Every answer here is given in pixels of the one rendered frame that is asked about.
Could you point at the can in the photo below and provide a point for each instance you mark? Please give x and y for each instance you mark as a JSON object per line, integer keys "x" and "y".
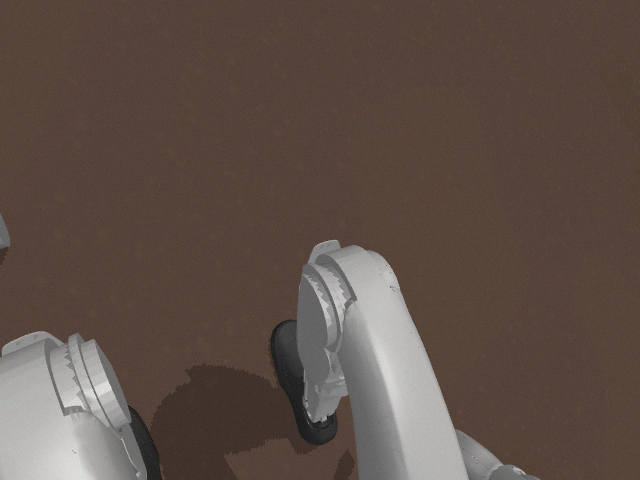
{"x": 4, "y": 236}

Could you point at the right robot foot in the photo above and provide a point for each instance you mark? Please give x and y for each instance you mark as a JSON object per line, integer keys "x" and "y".
{"x": 290, "y": 372}

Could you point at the right robot arm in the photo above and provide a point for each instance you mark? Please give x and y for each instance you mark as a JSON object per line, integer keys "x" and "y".
{"x": 510, "y": 472}

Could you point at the right robot hand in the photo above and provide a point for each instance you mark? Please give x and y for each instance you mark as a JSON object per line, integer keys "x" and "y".
{"x": 480, "y": 463}

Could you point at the left robot foot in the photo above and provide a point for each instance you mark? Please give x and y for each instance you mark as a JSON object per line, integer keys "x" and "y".
{"x": 146, "y": 445}

